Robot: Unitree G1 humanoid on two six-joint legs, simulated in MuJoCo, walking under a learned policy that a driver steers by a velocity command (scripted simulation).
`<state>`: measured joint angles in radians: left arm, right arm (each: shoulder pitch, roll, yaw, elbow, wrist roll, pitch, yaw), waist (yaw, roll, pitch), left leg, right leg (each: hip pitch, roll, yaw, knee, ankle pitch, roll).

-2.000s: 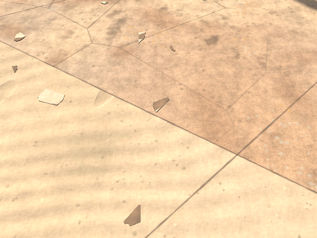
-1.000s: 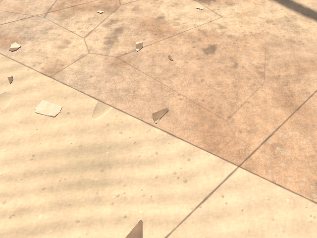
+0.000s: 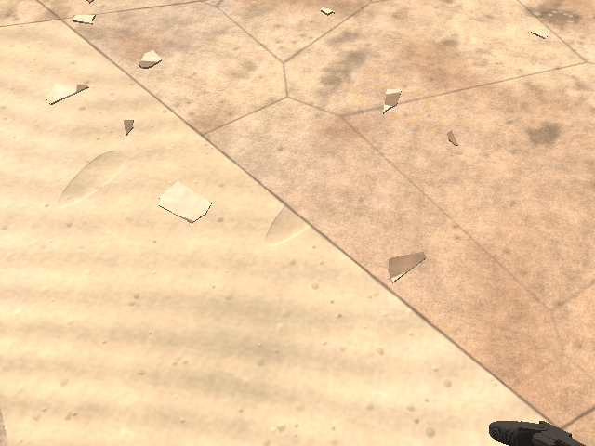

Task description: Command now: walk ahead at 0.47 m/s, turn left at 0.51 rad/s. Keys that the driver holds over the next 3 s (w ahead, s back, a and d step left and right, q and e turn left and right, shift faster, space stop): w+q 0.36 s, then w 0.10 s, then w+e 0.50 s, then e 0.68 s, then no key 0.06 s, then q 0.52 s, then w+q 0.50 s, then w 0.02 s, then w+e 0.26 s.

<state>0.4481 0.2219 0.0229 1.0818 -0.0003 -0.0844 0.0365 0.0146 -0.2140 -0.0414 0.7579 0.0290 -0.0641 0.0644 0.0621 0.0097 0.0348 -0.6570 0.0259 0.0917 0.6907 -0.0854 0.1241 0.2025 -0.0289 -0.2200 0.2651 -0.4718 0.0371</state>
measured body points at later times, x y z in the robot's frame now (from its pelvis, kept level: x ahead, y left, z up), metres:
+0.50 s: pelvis +0.29 +0.03 +0.02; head +0.31 +0.05 +0.47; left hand +0.46 +0.31 -0.06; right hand +0.39 -0.24 -0.09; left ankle +0.17 +0.09 -0.71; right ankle +0.49 -0.07 -0.69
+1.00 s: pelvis +0.57 +0.09 +0.02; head +0.59 +0.09 +0.47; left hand +0.53 +0.37 -0.10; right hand +0.84 -0.10 -0.04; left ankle +0.67 +0.22 -0.71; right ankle +0.48 -0.05 -0.71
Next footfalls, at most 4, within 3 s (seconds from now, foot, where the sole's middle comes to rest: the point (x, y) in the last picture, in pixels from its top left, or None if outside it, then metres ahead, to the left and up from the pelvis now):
0.04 left None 0.21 0.09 -0.75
0.56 right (346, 415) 0.52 -0.04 -0.75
1.00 left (236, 330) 0.71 0.23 -0.75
1.46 right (349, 311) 0.78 -0.05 -0.75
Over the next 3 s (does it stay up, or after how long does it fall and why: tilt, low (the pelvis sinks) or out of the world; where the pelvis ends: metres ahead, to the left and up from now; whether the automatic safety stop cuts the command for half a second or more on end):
stays up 1.02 0.13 0.01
